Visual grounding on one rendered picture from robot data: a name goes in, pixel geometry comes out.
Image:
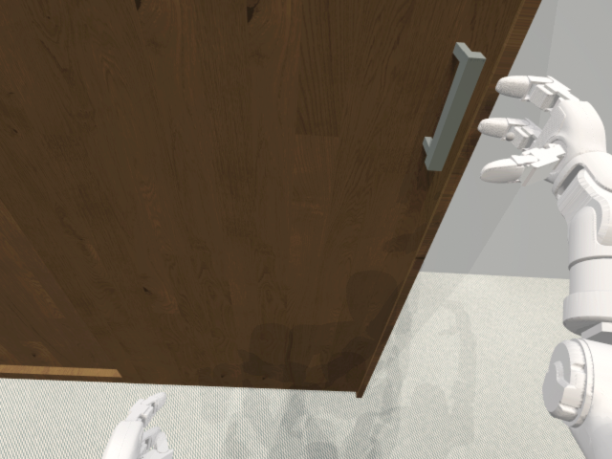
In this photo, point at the handle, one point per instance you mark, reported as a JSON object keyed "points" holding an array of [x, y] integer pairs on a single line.
{"points": [[467, 74]]}

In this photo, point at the left robot hand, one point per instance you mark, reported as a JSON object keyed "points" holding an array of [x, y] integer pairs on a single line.
{"points": [[128, 441]]}

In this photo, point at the wardrobe door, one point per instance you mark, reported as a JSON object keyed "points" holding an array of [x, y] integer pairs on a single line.
{"points": [[39, 326], [231, 192]]}

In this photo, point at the right robot forearm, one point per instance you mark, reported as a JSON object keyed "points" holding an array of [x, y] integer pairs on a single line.
{"points": [[583, 190]]}

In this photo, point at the right robot upper arm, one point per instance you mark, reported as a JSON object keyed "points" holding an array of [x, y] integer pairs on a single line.
{"points": [[577, 389]]}

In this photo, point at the right robot hand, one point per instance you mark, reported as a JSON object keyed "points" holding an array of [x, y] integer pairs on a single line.
{"points": [[574, 128]]}

